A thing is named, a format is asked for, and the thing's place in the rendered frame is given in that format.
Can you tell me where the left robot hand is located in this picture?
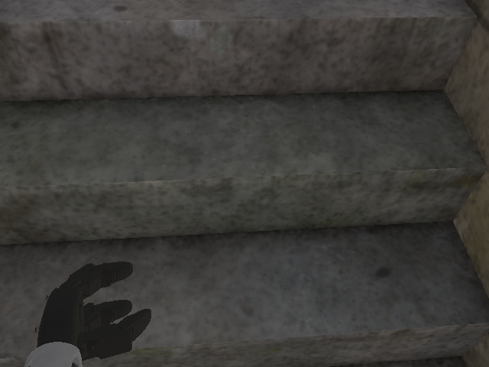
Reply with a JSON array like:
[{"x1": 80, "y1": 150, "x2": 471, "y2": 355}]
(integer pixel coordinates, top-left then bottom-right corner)
[{"x1": 35, "y1": 261, "x2": 151, "y2": 361}]

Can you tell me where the robot left forearm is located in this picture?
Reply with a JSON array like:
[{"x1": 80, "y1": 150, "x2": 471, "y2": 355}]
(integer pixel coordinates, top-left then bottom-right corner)
[{"x1": 24, "y1": 342, "x2": 83, "y2": 367}]

